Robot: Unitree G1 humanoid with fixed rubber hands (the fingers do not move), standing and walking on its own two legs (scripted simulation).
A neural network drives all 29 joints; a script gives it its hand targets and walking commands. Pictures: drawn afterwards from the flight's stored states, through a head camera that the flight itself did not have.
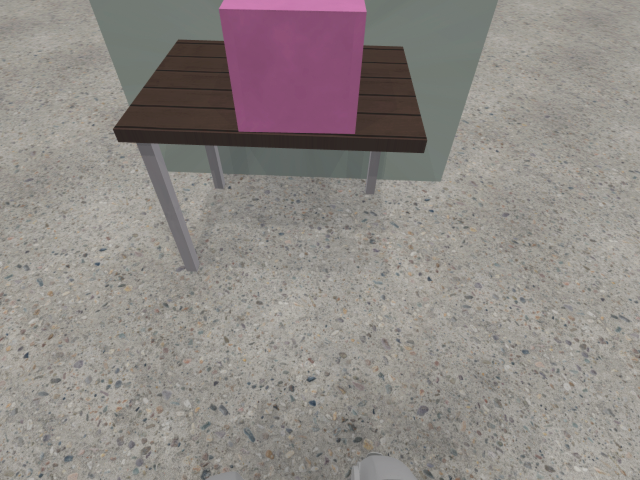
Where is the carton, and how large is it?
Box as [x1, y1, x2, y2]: [219, 0, 366, 133]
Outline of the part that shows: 223,0 219,8 238,131 354,133 366,13 364,1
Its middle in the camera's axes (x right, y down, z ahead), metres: -0.05 -0.47 +0.98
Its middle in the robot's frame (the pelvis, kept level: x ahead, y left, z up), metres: +1.05 +0.06 +0.06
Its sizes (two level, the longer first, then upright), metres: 0.302 0.256 0.285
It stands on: a table, 0.64 m high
